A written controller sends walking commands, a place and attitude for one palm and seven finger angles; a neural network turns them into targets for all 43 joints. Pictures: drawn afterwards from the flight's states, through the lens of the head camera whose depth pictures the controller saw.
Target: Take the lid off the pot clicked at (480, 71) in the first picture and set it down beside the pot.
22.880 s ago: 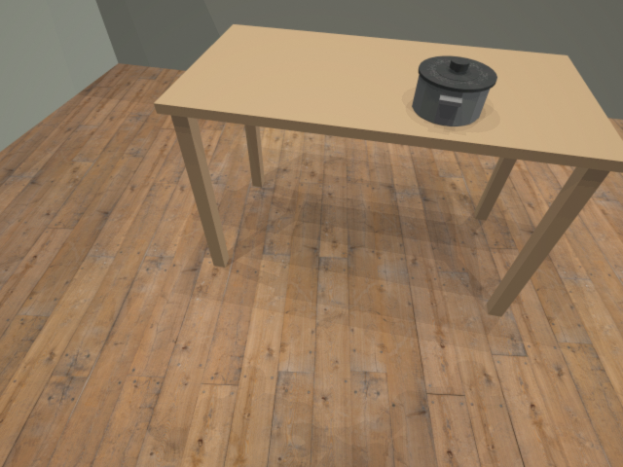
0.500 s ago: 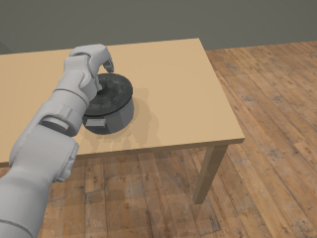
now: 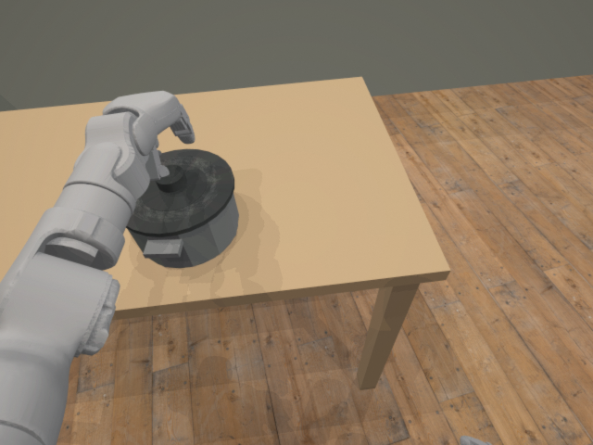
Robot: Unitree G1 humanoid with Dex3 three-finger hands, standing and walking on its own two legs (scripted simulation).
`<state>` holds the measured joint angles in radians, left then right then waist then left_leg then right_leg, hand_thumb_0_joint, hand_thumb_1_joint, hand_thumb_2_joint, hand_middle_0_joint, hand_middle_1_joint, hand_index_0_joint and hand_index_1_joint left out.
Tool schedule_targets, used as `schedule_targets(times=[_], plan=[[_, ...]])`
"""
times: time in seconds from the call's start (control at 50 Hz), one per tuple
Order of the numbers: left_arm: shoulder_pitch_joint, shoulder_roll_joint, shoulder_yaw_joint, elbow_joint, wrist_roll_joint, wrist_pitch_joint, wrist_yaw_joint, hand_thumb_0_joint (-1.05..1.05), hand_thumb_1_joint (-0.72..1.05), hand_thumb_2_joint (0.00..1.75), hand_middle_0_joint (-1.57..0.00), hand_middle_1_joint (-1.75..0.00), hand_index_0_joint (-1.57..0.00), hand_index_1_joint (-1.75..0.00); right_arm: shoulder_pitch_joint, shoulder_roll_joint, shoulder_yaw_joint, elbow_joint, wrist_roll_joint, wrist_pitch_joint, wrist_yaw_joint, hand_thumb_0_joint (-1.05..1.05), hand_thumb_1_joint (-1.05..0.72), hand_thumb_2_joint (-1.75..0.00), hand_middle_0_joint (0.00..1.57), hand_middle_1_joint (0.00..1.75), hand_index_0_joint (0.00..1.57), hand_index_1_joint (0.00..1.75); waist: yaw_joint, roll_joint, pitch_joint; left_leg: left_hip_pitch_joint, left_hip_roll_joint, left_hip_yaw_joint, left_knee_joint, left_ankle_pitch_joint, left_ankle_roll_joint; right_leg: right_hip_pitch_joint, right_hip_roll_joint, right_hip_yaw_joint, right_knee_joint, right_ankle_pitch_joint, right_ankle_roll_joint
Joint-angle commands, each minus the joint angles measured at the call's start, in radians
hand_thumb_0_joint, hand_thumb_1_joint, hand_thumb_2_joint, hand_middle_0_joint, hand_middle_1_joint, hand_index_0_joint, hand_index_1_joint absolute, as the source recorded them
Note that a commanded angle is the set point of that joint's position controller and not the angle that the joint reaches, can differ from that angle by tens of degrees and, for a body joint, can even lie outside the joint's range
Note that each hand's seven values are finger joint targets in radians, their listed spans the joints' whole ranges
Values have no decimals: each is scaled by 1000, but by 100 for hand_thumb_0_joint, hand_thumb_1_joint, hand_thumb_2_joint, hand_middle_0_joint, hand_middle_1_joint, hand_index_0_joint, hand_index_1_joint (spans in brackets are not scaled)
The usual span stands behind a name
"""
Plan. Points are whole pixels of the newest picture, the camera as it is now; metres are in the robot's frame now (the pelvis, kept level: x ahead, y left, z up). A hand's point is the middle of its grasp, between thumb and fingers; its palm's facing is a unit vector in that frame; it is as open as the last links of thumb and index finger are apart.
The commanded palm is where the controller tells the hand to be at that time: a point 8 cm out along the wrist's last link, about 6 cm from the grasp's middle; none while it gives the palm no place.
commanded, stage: move the open hand above the knob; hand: left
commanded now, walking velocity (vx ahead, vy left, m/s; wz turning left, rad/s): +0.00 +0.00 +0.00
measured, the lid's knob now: (170, 178) +0.49 +0.19 +0.10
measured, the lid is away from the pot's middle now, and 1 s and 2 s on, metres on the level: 0.00 0.00 0.01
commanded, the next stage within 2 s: lower the open fingers around the knob in 0.02 s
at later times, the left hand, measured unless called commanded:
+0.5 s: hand (165, 172) +0.46 +0.17 +0.14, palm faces -0.34 -0.07 -0.94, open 9.9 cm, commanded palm +0.46 +0.17 +0.20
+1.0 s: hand (168, 178) +0.46 +0.18 +0.12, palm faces -0.36 -0.07 -0.93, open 9.9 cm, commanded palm +0.47 +0.18 +0.18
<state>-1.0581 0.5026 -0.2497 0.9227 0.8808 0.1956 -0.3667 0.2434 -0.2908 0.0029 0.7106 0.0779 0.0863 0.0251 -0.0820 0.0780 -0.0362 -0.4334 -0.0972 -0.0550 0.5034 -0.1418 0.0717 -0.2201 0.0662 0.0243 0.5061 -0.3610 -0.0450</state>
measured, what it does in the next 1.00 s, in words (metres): stands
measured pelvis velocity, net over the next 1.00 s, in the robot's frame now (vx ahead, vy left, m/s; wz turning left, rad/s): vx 0.00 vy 0.01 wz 0.00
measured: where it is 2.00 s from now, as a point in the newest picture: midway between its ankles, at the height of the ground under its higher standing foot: outside the picture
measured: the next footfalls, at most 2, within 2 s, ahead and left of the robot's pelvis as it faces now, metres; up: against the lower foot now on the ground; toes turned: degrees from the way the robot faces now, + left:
none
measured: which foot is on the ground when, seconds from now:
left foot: down 0.00-1.00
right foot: down 0.00-1.00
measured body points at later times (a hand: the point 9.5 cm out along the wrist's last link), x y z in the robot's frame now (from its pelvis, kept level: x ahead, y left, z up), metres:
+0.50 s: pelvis +0.00 +0.01 +0.00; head +0.03 -0.02 +0.45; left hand +0.47 +0.17 +0.19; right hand +0.12 -0.24 -0.13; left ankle +0.07 +0.07 -0.73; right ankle -0.07 -0.10 -0.73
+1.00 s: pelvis +0.00 +0.01 +0.00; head +0.03 -0.01 +0.45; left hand +0.48 +0.18 +0.18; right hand +0.05 -0.27 -0.14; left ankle +0.07 +0.07 -0.73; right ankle -0.07 -0.10 -0.73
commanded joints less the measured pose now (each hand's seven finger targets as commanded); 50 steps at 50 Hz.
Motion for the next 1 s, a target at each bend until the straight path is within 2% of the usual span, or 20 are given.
schedule_targets(times=[0.0,0.04,0.1,0.12,0.16,0.3,0.36,0.38,0.4,0.44,0.48,0.5,0.56,0.64,0.7,0.78,0.82,0.86,0.92,0.98], plan=[[-508,213,76,-218,6,-8,33,0,-31,150,-85,-8,-85,-8,-41,-130,-42,-122,0,-19,5,0,-90,-90,20,30,20,30,0,-53,-380,454,32,-26,28,278,35,-140,-19,-26,-69,468,1],[-520,244,90,-240,15,0,32,0,-31,150,-85,-8,-85,-8,-59,-128,-38,-126,2,-7,10,0,-90,-90,20,30,20,30,5,-76,-404,459,32,-24,29,299,31,-122,-19,-24,-55,489,5],[-523,206,70,-277,-2,0,26,0,-31,150,-85,-8,-85,-8,-73,-125,-40,-135,1,1,13,0,-90,-90,20,30,20,30,0,-69,-420,479,31,-24,42,348,33,-126,-23,-24,-54,528,5],[-518,194,57,-189,-9,42,16,0,-31,150,-85,-8,-85,-8,-87,-125,-41,-123,6,4,20,0,-90,-90,20,30,20,30,-3,-53,-393,484,21,-35,44,340,27,-145,-16,-24,-41,519,6],[-511,176,42,-176,-17,67,3,0,-31,150,-85,-8,-85,-8,-85,-124,-38,-122,10,9,25,0,-90,-90,20,30,20,30,-4,-97,-374,464,23,-37,36,310,25,-150,-17,-34,-47,491,8],[-550,127,13,-331,-15,21,-15,0,-31,150,-85,-8,-85,-8,-95,-119,-42,-140,0,9,29,0,-90,-90,20,30,20,30,-10,-36,-451,580,24,-71,58,444,27,-185,-11,-33,-37,509,3],[-471,166,55,-207,-15,22,5,0,-31,150,-85,-8,-85,-8,-80,-118,-35,-126,2,15,24,0,-90,-90,20,30,20,30,1,-98,-385,496,25,-58,35,323,21,-176,-10,-43,-49,435,2],[-459,211,86,-156,-8,23,17,0,-31,150,-85,-8,-85,-8,-79,-124,-27,-120,5,19,21,0,-90,-90,20,30,20,30,10,-120,-363,446,25,-53,20,260,17,-162,-11,-43,-53,404,0],[-479,164,52,-156,-17,22,25,0,-31,150,-85,-8,-85,-8,-81,-127,-27,-116,3,25,19,0,-90,-90,20,30,20,30,1,-119,-347,426,25,-50,13,234,18,-167,-15,-49,-59,394,-2],[-531,156,34,-148,-2,34,44,0,-31,150,-85,-8,-85,-8,-83,-125,-26,-112,6,24,15,0,-90,-90,20,30,20,30,-1,-106,-336,417,29,-49,1,170,18,-191,-14,-47,-64,329,-1],[-593,143,17,-197,8,32,60,0,-31,150,-85,-8,-85,-8,-81,-124,-29,-111,5,17,15,0,-90,-90,20,30,20,30,-3,-56,-392,469,34,-59,1,169,16,-201,-14,-47,-60,303,-6],[-598,101,-1,-213,-1,25,60,0,-31,150,-85,-8,-85,-8,-79,-121,-35,-116,0,12,16,0,-90,-90,20,30,20,30,-7,-38,-413,493,35,-67,9,192,16,-209,-14,-50,-59,310,-9],[-488,174,64,-100,1,26,68,0,-31,150,-85,-8,-85,-8,-51,-127,-34,-107,1,9,11,0,-90,-90,20,30,20,30,2,-80,-399,450,35,-59,7,155,19,-188,-14,-41,-63,289,-5],[-494,165,47,-58,2,23,71,0,-31,150,-85,-8,-85,-8,-42,-134,-32,-98,4,11,2,0,-90,-90,20,30,20,30,-9,-122,-343,383,33,-44,-1,96,24,-193,-15,-38,-78,269,2],[-517,120,15,-74,-10,14,65,0,-31,150,-85,-8,-85,-8,-30,-139,-39,-95,6,2,-2,0,-90,-90,20,30,20,30,-23,-109,-327,390,39,-45,0,90,30,-216,-14,-39,-86,266,2],[-553,185,54,-118,-2,-16,74,0,-31,150,-85,-8,-85,-8,-2,-141,-42,-87,3,-16,-10,0,-90,-90,20,30,20,30,-21,-53,-382,447,38,-52,6,112,32,-211,-8,-33,-78,272,-1],[-482,150,37,-22,-7,-8,73,0,-31,150,-85,-8,-85,-8,19,-144,-45,-70,4,-12,-11,0,-90,-90,20,30,20,30,-28,-79,-312,408,43,-51,6,105,29,-236,-5,-44,-78,259,0],[-463,174,50,-1,-2,0,76,0,-31,150,-85,-8,-85,-8,20,-149,-43,-70,9,-12,-9,0,-90,-90,20,30,20,30,-22,-95,-291,371,45,-43,-2,70,28,-233,-7,-42,-83,232,1],[-529,121,12,-87,5,-15,78,0,-31,150,-85,-8,-85,-8,16,-143,-51,-78,2,-18,-4,0,-90,-90,20,30,20,30,-27,-18,-349,458,46,-56,12,125,25,-258,-2,-46,-69,249,-6],[-468,186,61,-4,16,-1,85,0,-31,150,-85,-8,-85,-8,25,-150,-43,-72,6,-15,-4,0,-90,-90,20,30,20,30,-16,-73,-332,398,45,-51,5,101,24,-237,-1,-42,-72,244,-5]])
